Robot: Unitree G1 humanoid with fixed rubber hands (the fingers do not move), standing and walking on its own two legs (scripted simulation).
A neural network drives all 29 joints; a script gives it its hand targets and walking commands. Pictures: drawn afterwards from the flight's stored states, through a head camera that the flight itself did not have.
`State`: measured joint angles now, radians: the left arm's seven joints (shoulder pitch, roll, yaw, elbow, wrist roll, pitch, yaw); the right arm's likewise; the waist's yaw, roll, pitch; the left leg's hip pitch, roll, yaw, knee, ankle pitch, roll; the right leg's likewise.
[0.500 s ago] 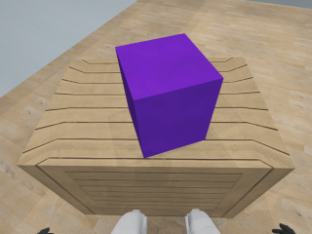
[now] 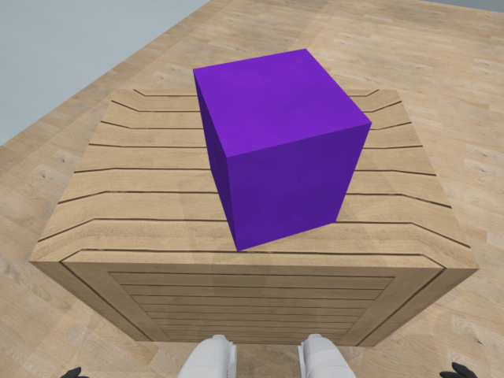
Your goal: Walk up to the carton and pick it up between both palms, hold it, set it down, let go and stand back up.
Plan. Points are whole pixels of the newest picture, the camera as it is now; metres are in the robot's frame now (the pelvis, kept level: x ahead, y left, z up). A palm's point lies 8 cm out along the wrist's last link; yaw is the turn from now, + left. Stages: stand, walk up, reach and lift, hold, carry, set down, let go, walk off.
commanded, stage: walk up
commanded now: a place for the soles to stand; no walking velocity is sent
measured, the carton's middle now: (270, 152) +0.48 -0.02 +0.07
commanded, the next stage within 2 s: reach and lift in 0.80 s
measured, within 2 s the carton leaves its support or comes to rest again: neither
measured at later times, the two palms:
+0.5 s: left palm out of the picture +0.09 +0.32 -0.10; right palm out of the picture +0.10 -0.32 -0.09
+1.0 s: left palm out of the picture +0.14 +0.29 -0.08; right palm out of the picture +0.12 -0.30 -0.10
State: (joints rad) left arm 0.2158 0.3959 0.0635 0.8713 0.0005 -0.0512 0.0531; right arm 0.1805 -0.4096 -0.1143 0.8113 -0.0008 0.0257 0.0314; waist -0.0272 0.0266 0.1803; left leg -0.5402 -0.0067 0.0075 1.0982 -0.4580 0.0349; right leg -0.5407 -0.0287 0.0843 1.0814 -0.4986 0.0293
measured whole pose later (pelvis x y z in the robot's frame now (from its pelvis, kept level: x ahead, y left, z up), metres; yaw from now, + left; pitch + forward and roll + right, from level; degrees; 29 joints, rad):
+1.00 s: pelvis +0.01 +0.00 +0.01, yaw +0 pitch -6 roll -1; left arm 0.08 0.32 0.04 0.77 0.00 0.26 0.06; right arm 0.14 -0.37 -0.11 0.85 -0.01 -0.03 0.09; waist -0.03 0.06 0.18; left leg -0.49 -0.01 0.01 1.03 -0.45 0.03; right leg -0.49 -0.04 0.08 1.00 -0.44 0.03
